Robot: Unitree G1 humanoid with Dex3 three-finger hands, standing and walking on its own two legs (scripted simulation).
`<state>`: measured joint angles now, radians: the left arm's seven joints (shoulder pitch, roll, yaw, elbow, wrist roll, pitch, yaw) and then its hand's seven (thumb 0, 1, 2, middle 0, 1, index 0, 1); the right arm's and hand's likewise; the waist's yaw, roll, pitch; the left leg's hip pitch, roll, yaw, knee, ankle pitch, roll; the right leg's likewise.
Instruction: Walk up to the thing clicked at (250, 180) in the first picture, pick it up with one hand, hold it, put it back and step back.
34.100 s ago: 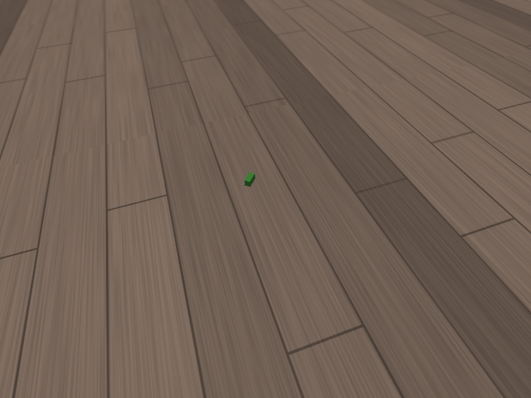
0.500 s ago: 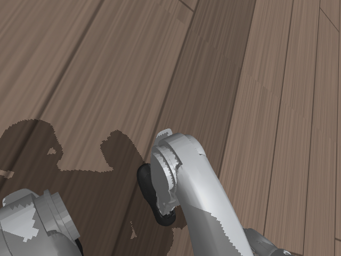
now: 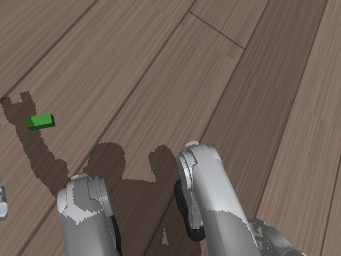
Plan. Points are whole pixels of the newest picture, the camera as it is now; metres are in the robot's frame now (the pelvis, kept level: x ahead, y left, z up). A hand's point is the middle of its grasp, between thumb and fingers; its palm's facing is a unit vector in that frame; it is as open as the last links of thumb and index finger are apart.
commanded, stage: withdraw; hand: left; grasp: from above
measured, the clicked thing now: (40, 122) +0.51 +0.29 -0.33
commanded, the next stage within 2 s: home in 0.42 s
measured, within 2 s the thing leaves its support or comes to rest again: neither
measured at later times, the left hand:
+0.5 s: hand (18, 113) +0.50 +0.30 -0.20, palm faces -0.38 -0.07 -0.92, open 11.7 cm
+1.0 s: hand out of the picture +0.39 +0.31 -0.05, palm faces -0.36 -0.44 -0.82, open 8.7 cm
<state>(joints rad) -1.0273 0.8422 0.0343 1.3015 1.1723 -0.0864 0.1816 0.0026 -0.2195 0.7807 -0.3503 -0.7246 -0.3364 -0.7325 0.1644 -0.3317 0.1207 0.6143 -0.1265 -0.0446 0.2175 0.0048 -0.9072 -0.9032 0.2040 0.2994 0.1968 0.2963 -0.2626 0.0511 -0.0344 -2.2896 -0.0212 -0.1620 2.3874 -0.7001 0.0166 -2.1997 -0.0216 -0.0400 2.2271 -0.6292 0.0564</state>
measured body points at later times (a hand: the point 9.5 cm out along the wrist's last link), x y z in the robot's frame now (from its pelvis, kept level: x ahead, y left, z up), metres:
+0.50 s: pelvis -0.01 -0.01 -0.03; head +0.25 +0.09 +0.33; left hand +0.51 +0.30 -0.14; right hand +0.03 -0.29 -0.10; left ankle +0.07 +0.11 -0.31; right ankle +0.12 -0.15 -0.31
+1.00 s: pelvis +0.00 +0.00 +0.07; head +0.22 +0.05 +0.46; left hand +0.40 +0.33 +0.00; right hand +0.13 -0.28 -0.05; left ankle +0.07 +0.11 -0.31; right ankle +0.12 -0.15 -0.31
